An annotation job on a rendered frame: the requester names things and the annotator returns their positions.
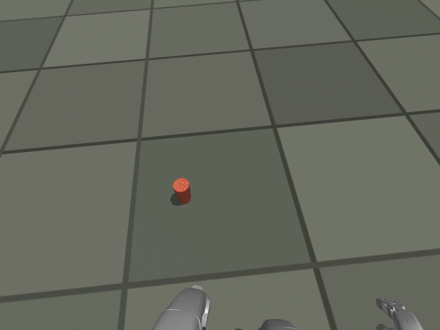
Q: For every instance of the cup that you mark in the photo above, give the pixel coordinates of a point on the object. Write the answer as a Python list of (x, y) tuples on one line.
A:
[(181, 187)]

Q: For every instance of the right robot hand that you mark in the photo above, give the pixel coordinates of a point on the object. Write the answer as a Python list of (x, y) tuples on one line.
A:
[(404, 320)]

